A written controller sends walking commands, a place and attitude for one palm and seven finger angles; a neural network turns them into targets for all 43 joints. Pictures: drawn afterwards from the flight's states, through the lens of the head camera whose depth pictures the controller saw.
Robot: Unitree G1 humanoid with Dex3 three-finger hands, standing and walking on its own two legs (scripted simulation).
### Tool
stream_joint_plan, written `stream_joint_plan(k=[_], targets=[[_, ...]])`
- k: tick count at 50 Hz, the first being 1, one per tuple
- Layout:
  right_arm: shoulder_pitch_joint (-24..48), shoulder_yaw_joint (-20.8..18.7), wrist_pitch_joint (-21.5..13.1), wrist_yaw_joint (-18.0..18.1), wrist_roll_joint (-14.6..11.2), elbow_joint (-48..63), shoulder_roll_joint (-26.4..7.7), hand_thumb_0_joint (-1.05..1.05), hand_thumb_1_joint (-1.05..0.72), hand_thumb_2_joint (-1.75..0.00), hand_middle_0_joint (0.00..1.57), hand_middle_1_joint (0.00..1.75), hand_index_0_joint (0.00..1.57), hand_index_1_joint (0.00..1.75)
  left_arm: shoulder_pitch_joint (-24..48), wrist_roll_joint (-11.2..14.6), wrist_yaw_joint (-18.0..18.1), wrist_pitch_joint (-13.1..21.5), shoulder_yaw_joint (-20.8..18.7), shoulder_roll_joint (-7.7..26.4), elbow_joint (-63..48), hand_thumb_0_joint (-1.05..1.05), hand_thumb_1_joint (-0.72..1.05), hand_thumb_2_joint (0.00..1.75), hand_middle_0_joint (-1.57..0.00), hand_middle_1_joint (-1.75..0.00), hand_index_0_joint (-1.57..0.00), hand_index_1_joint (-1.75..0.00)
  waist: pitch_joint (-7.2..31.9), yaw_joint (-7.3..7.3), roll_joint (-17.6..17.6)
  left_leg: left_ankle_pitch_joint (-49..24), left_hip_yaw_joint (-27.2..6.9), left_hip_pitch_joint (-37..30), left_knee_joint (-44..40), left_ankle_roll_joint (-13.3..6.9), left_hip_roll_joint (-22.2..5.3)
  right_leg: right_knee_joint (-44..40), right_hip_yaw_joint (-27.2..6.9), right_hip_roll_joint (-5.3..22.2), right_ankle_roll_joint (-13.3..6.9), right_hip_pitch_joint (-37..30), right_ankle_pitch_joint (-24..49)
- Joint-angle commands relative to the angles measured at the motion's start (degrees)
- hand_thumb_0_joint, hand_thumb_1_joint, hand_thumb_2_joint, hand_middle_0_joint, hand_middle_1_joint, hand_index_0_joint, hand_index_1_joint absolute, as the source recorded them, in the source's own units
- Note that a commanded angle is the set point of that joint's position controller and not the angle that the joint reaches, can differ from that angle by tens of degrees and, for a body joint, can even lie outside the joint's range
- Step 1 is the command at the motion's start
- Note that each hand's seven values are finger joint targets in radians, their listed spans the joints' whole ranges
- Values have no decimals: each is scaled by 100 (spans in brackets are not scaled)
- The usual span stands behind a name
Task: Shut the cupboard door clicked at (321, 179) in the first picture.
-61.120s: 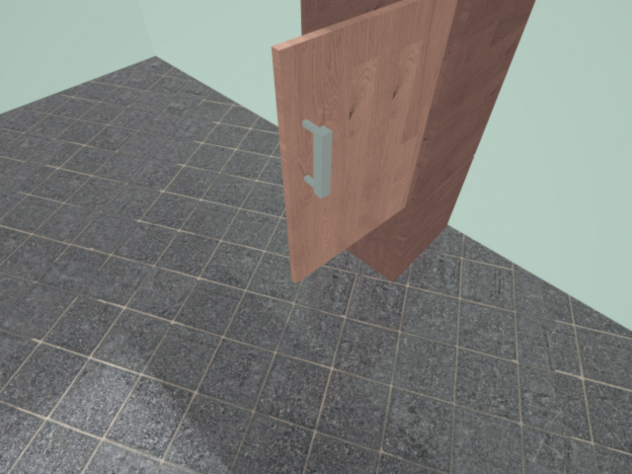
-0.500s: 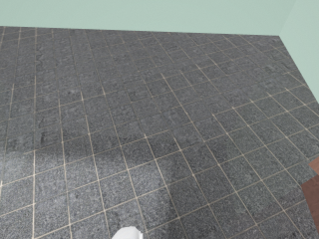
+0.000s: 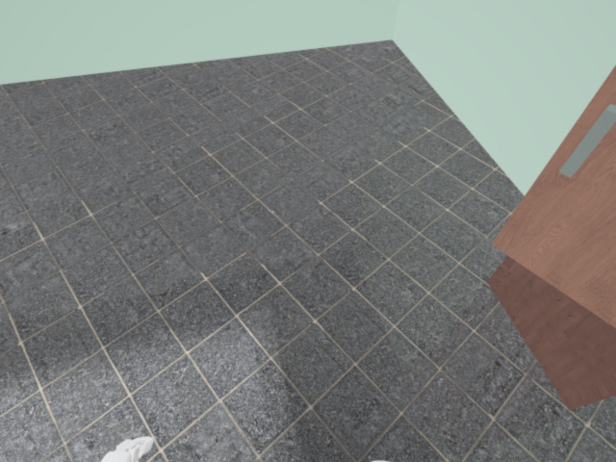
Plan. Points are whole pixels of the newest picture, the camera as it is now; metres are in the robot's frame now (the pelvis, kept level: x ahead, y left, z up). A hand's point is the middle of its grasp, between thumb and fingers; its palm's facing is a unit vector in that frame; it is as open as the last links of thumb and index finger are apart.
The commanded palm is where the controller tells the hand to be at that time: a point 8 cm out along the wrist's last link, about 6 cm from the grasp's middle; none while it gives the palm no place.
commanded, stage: turn to face it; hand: left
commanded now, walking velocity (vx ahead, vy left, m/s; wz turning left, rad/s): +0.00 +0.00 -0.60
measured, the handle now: (593, 138) +0.65 -0.49 +0.05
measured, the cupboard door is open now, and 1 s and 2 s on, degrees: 28 28 28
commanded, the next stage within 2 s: take the last steps up to it in 1.28 s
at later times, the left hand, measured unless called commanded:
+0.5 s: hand out of the picture +0.12 +0.19 -0.18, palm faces -0.19 -0.96 -0.21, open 7.4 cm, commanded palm none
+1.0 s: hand (242, 429) +0.19 +0.11 -0.15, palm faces -0.51 -0.81 -0.28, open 7.3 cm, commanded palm none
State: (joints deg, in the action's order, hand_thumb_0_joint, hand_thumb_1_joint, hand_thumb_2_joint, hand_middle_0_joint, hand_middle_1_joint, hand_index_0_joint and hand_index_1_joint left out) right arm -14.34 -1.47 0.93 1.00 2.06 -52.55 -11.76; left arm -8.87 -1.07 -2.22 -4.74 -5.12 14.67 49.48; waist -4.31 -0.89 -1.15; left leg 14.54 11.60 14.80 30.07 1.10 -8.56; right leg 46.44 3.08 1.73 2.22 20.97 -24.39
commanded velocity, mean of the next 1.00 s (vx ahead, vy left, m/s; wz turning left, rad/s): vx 0.00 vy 0.00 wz -0.56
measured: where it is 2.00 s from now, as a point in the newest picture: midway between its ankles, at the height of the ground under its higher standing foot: outside the picture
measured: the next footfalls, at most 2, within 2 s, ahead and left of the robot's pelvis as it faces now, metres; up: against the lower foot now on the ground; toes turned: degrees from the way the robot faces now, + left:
right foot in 0.06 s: +0.02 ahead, -0.13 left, +0.00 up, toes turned -6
left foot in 0.46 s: +0.09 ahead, +0.11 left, +0.00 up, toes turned -13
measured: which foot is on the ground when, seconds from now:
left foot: down 0.00-0.06, up 0.08-0.44, down 0.46-0.84, up 0.86-1.00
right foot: up 0.00-0.04, down 0.06-0.46, up 0.48-0.82, down 0.84-1.00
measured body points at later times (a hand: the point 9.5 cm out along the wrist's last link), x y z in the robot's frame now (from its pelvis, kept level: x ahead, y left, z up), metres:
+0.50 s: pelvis +0.01 +0.01 -0.01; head +0.05 +0.02 +0.44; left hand +0.13 +0.24 -0.16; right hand +0.06 -0.27 -0.13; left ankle +0.06 +0.12 -0.74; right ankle -0.02 -0.12 -0.72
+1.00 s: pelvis +0.00 -0.02 +0.00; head +0.02 -0.06 +0.44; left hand +0.21 +0.15 -0.13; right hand -0.10 -0.28 -0.16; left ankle +0.06 +0.11 -0.66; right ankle -0.06 -0.11 -0.74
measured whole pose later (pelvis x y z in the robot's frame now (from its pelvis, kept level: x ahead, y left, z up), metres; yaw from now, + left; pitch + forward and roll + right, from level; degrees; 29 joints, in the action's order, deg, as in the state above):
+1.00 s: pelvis +0.00 -0.02 +0.00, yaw -33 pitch +0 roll +1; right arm -11.7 -3.2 3.6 0.8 1.1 -53.3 -16.3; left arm -10.7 -1.1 -0.2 -1.8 -2.8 11.9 50.5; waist -4.7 -0.6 -2.3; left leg 24.6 2.9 28.0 62.2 4.4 -4.7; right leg 31.1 -0.1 0.3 -1.3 15.6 -15.8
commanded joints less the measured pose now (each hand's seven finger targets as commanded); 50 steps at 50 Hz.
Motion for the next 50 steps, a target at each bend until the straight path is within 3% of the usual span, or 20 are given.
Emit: stream_joint_plan(k=[1,3,5,6,9,17,20,21,23,24,25,29,35,39,40,41,42,44,47,50], targets=[[45,-430,-64,42,-79,365,-1285,0,-90,-90,20,30,20,30,-521,-17,23,216,-95,421,-309,0,90,90,-20,-30,-20,-30,847,264,-575,-1192,-523,3,172,-359,-961,-1995,134,-121,-211,-1307,1239],[394,-275,-13,-18,-106,762,-606,0,-90,-90,20,30,20,30,-932,-82,167,338,-272,1497,-179,0,90,90,-20,-30,-20,-30,649,548,2090,2195,-137,2106,2661,319,403,-3000,-2829,2012,-1128,-1968,3252],[553,-284,78,25,-117,746,-705,0,-90,-90,20,30,20,30,-789,-26,276,321,-248,1286,-219,0,90,90,-20,-30,-20,-30,497,442,1217,1624,-1106,2394,3600,237,199,-2943,-2423,1894,-1493,-1604,2704],[589,-294,64,41,-111,671,-726,0,-90,-90,20,30,20,30,-486,-33,300,332,-233,1142,-266,0,90,90,-20,-30,-20,-30,441,333,1569,1369,-1159,2516,3697,276,180,-2886,-2473,1611,-1432,-1535,2661],[346,-307,64,-13,-110,482,-734,0,-90,-90,20,30,20,30,-110,-16,300,374,-128,857,-355,0,90,90,-20,-30,-20,-30,591,57,1097,673,-1097,1923,3425,378,263,-2613,-1654,1102,-1203,-1311,3224],[620,-268,10,34,-170,648,-635,0,-90,-90,20,30,20,30,-496,-64,277,340,-196,1042,-211,0,90,90,-20,-30,-20,-30,717,250,963,962,-1019,1140,1585,357,638,-2384,-2405,1090,-1355,-1220,3217],[223,-264,-47,82,-209,530,-644,0,-90,-90,20,30,20,30,-284,-29,277,292,-202,1000,-204,0,90,90,-20,-30,-20,-30,772,19,1024,229,-999,103,149,289,784,-1986,-2480,800,-1019,-717,3260],[-22,-272,-94,109,-204,442,-772,0,-90,-90,20,30,20,30,-198,13,273,265,-170,856,-221,0,90,90,-20,-30,-20,-30,856,-109,752,-277,-1060,-698,-590,241,615,-1711,-2283,530,-751,-174,2754],[-312,-413,-154,152,-79,489,-1640,0,-90,-90,20,30,20,30,-315,77,189,240,-56,349,-428,0,90,90,-20,-30,-20,-30,913,-159,-1698,-1276,-3257,-1444,-1441,-740,-1770,479,-705,-594,-101,1249,-1057],[-321,-383,-118,148,-46,526,-1616,0,-90,-90,20,30,20,30,-134,15,187,237,-62,551,-463,0,90,90,-20,-30,-20,-30,723,-221,-1136,-1435,-3218,-929,-1307,-1088,-1989,1366,-770,-266,-90,1108,-1115],[-35,-314,-133,161,-12,569,-1350,0,-90,-90,20,30,20,30,-215,-33,151,202,-118,558,-395,0,90,90,-20,-30,-20,-30,559,-35,-883,-1500,-2802,-623,-1403,-1086,-1720,1839,-743,-209,-20,1145,-779],[499,-254,-116,183,-18,704,-1137,0,-90,-90,20,30,20,30,-259,-25,-8,121,-121,421,-282,0,90,90,-20,-30,-20,-30,393,139,-1057,-1999,-1321,-611,-1052,-811,-991,1707,-302,-41,103,1021,-270],[46,-370,-79,109,-19,472,-1276,0,-90,-90,20,30,20,30,62,-14,-36,137,-43,246,-413,0,90,90,-20,-30,-20,-30,582,-83,-1189,-2016,-897,-795,-813,-822,-1143,150,127,-99,33,361,-76],[160,-429,-43,47,-58,462,-1359,0,-90,-90,20,30,20,30,-278,-18,-12,211,-53,377,-323,0,90,90,-20,-30,-20,-30,684,120,-962,-1701,-619,-310,-100,-508,-1084,-1361,270,-202,-143,-790,807],[303,-432,-36,29,-88,489,-1313,0,-90,-90,20,30,20,30,-671,-29,11,250,-112,563,-200,0,90,90,-20,-30,-20,-30,810,360,-538,-1149,-362,124,523,-243,-852,-2041,36,-38,-259,-1464,1425],[284,-351,-18,2,-148,632,-892,0,-90,-90,20,30,20,30,-934,-94,83,339,-211,1161,-132,0,90,90,-20,-30,-20,-30,900,484,1163,520,88,1163,1743,159,-126,-2818,-1638,1194,-688,-2174,2322],[695,-264,17,9,-121,875,-739,0,-90,-90,20,30,20,30,-1153,-39,169,364,-259,1546,-51,0,90,90,-20,-30,-20,-30,708,668,1970,2310,-355,2032,2941,288,439,-2851,-2887,2074,-1309,-1993,3884],[720,-274,76,46,-135,812,-793,0,-90,-90,20,30,20,30,-883,-19,287,358,-246,1261,-87,0,90,90,-20,-30,-20,-30,623,474,1286,1710,-1154,2280,3695,221,209,-2844,-2529,1863,-1548,-1694,3115],[423,-263,51,17,-111,527,-801,0,-90,-90,20,30,20,30,-222,-24,307,378,-105,909,-253,0,90,90,-20,-30,-20,-30,692,134,1321,985,-1144,1919,3513,340,226,-2560,-1691,1268,-1309,-1445,3472],[311,-248,87,-21,-117,405,-656,0,-90,-90,20,30,20,30,-291,-36,293,392,-93,926,-218,0,90,90,-20,-30,-20,-30,793,120,927,718,-958,1464,2921,369,419,-2585,-1508,1058,-1224,-1251,3241]])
